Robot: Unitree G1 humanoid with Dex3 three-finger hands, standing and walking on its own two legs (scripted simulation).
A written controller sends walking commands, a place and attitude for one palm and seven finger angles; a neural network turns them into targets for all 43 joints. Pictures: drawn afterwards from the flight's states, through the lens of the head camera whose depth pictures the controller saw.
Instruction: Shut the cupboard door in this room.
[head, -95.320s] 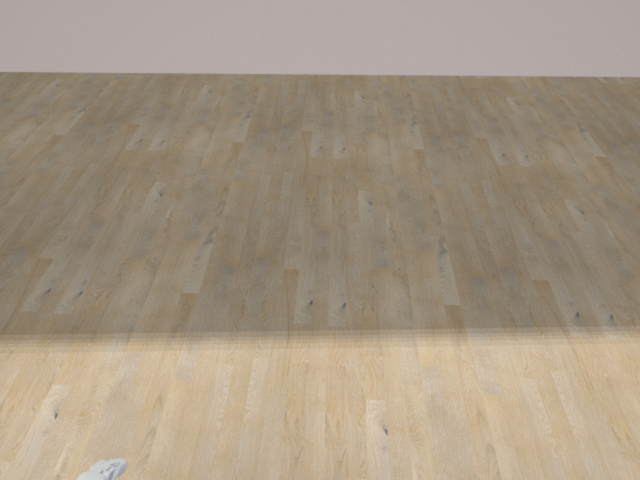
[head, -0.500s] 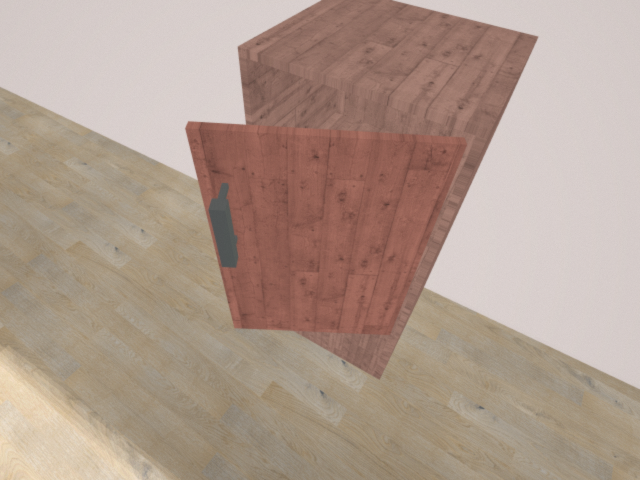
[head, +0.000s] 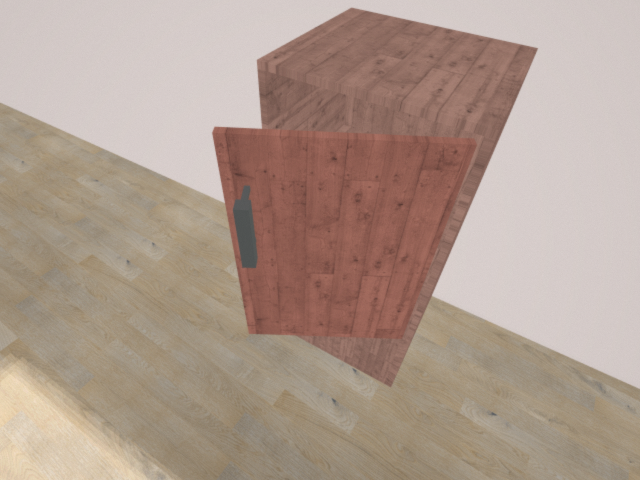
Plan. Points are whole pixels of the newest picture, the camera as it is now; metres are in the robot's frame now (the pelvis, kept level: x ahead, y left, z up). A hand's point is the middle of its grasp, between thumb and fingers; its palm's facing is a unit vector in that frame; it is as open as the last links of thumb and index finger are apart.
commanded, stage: look again from close up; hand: left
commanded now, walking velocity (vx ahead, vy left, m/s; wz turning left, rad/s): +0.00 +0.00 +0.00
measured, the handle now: (248, 227) +0.52 +0.16 -0.01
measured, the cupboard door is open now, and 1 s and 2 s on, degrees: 29 29 29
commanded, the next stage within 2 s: shuffle to correct the standing spot in 0.02 s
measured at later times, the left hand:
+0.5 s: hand out of the picture -0.08 +0.14 -0.17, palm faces +0.05 -0.99 -0.16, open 7.4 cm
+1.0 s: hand out of the picture +0.05 +0.12 -0.19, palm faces +0.06 -0.99 -0.14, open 7.4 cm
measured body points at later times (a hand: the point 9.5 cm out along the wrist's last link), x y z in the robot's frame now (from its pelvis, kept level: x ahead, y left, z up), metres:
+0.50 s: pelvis +0.00 -0.02 +0.00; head +0.00 -0.01 +0.45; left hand -0.08 +0.19 -0.16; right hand -0.01 -0.25 -0.16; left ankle +0.06 +0.08 -0.73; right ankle -0.03 -0.17 -0.73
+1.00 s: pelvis +0.08 -0.04 -0.01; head +0.10 -0.02 +0.44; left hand +0.05 +0.17 -0.17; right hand +0.12 -0.27 -0.16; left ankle +0.10 +0.05 -0.73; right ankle -0.02 -0.16 -0.71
